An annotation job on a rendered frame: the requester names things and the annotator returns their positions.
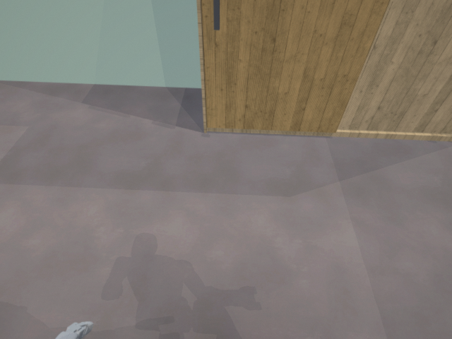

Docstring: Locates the wardrobe door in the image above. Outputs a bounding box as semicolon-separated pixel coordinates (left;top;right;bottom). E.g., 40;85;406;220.
338;0;452;134
201;0;390;133

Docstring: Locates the left robot hand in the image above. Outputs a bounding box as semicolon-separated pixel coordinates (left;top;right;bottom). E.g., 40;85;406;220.
55;321;93;339

